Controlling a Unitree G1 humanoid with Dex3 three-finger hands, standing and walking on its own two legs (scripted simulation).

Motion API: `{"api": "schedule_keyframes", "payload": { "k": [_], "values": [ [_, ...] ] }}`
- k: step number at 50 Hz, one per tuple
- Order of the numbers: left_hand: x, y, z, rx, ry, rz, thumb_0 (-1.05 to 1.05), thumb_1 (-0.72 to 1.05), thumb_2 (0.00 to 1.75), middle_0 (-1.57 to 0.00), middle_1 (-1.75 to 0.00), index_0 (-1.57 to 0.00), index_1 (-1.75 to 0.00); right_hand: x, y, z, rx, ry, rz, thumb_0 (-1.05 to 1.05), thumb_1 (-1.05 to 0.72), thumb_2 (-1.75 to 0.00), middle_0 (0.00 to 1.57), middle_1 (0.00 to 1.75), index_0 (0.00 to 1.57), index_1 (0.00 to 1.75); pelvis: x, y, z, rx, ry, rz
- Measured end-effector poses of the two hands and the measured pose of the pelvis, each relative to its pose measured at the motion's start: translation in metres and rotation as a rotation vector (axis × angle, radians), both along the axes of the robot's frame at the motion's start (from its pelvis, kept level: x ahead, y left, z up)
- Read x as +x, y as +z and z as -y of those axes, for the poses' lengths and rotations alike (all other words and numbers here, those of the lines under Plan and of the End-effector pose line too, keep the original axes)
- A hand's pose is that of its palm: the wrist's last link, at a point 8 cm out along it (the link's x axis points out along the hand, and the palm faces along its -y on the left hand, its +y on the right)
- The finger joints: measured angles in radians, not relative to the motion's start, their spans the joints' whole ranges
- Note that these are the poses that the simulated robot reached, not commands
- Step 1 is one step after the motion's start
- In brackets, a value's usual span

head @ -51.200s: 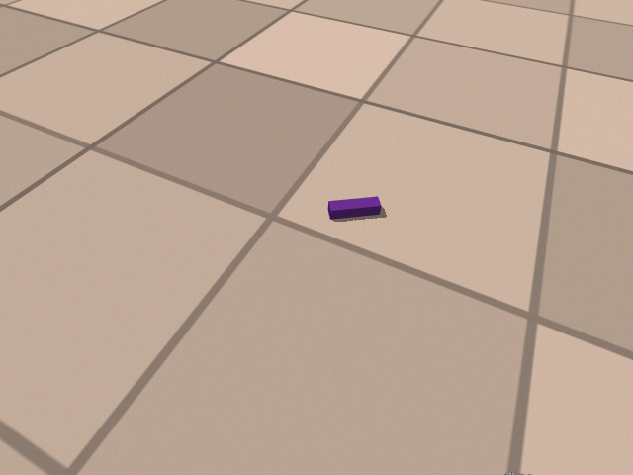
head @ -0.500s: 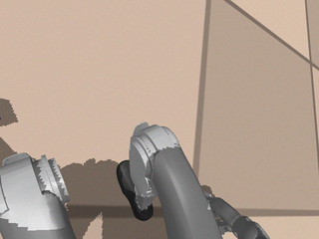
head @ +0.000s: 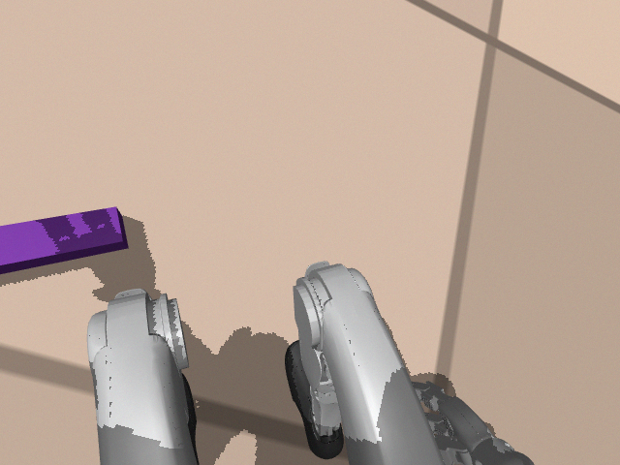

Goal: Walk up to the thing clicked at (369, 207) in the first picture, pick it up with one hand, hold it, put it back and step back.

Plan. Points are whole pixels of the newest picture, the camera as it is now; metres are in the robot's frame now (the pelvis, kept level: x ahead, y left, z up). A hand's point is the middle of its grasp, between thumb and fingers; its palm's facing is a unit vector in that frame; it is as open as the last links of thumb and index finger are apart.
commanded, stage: withdraw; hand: left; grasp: from above
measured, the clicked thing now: (45, 242) +0.42 +0.33 -0.31
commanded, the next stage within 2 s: home in 0.50 s
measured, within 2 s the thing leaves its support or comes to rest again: neither
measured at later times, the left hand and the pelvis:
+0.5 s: hand out of the picture +0.41 +0.35 -0.17, palm faces -0.40 -0.09 -0.91, open 14.0 cm; pelvis -0.02 +0.00 -0.01, yaw +2 degrees
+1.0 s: hand out of the picture +0.35 +0.32 -0.03, palm faces -0.29 -0.45 -0.84, open 10.0 cm; pelvis +0.00 +0.00 +0.09, yaw +5 degrees
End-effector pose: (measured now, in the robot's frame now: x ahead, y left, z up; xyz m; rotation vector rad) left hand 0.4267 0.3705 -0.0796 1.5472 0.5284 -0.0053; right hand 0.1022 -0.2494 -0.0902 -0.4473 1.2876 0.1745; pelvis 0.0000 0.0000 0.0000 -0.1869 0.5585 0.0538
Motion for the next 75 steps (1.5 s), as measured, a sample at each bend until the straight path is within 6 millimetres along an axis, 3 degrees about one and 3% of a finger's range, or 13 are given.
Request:
{"api": "schedule_keyframes", "payload": {
  "k": [4, 8, 15, 21, 25, 33, 41, 46, 54, 62, 68, 75],
  "values": [
    [-0.010, 0.028, -0.001, -0.018, 0.026, -0.108, 0.00, -0.48, 0.98, -0.07, -0.99, -0.08, -0.99, 0.013, 0.010, -0.001, 0.022, -0.016, 0.044, 0.00, -0.90, -0.89, 0.21, 0.30, 0.20, 0.30, -0.005, 0.019, 0.002, 0.023, 0.013, -0.001],
    [-0.018, 0.033, 0.006, -0.082, 0.008, -0.195, 0.00, -0.48, 0.99, -0.07, -1.00, -0.07, -1.00, 0.015, 0.022, 0.004, -0.009, -0.011, 0.056, 0.00, -0.90, -0.89, 0.21, 0.30, 0.20, 0.30, -0.012, 0.031, 0.004, 0.035, 0.024, 0.005],
    [-0.022, 0.006, 0.017, -0.164, -0.111, -0.200, 0.00, -0.48, 1.00, -0.07, -1.01, -0.08, -1.01, -0.004, 0.030, 0.025, -0.135, -0.003, -0.009, 0.00, -0.89, -0.89, 0.21, 0.30, 0.20, 0.30, -0.015, 0.024, 0.007, 0.032, 0.026, 0.012],
    [-0.017, -0.024, 0.021, -0.142, -0.176, -0.133, 0.00, -0.49, 1.00, -0.07, -1.01, -0.08, -1.01, -0.024, 0.017, 0.034, -0.202, -0.015, -0.076, 0.00, -0.90, -0.89, 0.20, 0.30, 0.20, 0.30, -0.017, 0.001, 0.006, 0.023, 0.022, 0.039],
    [-0.009, -0.034, 0.023, -0.112, -0.176, -0.067, 0.00, -0.49, 1.00, -0.07, -1.01, -0.08, -1.01, -0.036, 0.006, 0.029, -0.201, -0.038, -0.090, 0.00, -0.90, -0.89, 0.20, 0.30, 0.20, 0.30, -0.017, -0.010, 0.005, 0.021, 0.019, 0.045],
    [0.006, -0.010, 0.022, -0.043, -0.085, -0.008, 0.00, -0.48, 0.98, -0.08, -0.99, -0.10, -0.98, -0.045, -0.007, 0.009, -0.113, -0.105, -0.088, 0.00, -0.90, -0.89, 0.21, 0.30, 0.20, 0.30, -0.012, -0.005, 0.004, 0.028, 0.017, -0.007],
    [-0.019, 0.020, 0.023, -0.124, 0.034, -0.100, 0.00, -0.23, 0.92, -0.18, -0.76, -0.17, -0.77, -0.037, 0.007, -0.001, -0.019, -0.151, -0.089, 0.00, -0.90, -0.89, 0.21, 0.30, 0.20, 0.30, -0.006, 0.028, 0.005, 0.047, 0.030, -0.050],
    [-0.051, 0.063, 0.030, -0.268, 0.091, -0.037, 0.00, 0.07, 0.89, -0.20, -0.59, -0.20, -0.61, -0.011, 0.035, 0.002, -0.017, -0.153, -0.038, 0.00, -0.90, -0.89, 0.21, 0.30, 0.20, 0.30, -0.002, 0.060, 0.005, 0.056, 0.042, -0.063],
    [-0.113, 0.135, 0.032, -0.504, 0.248, 0.005, 0.00, 0.60, 0.89, -0.21, -0.39, -0.21, -0.41, 0.065, 0.108, 0.000, -0.033, -0.116, 0.188, 0.01, -0.90, -0.90, 0.21, 0.30, 0.20, 0.30, -0.001, 0.123, 0.003, 0.063, 0.065, -0.033],
    [-0.173, 0.197, 0.047, -0.737, 0.413, 0.007, 0.00, 0.83, 0.90, -0.21, -0.32, -0.21, -0.33, 0.130, 0.192, -0.026, 0.016, -0.060, 0.432, 0.01, -0.91, -0.90, 0.20, 0.30, 0.20, 0.30, 0.003, 0.184, 0.001, 0.080, 0.095, 0.037],
    [-0.205, 0.243, 0.063, -0.886, 0.550, 0.034, 0.01, 0.87, 0.90, -0.21, -0.30, -0.21, -0.31, 0.150, 0.244, -0.048, 0.073, -0.052, 0.537, 0.01, -0.90, -0.90, 0.20, 0.30, 0.20, 0.30, 0.010, 0.227, 0.000, 0.097, 0.117, 0.091],
    [-0.225, 0.303, 0.077, -1.025, 0.701, 0.069, 0.01, 0.89, 0.90, -0.21, -0.30, -0.21, -0.30, 0.146, 0.295, -0.063, 0.111, -0.089, 0.568, 0.01, -0.90, -0.90, 0.21, 0.30, 0.20, 0.30, 0.026, 0.279, -0.001, 0.116, 0.137, 0.161]
  ]
}}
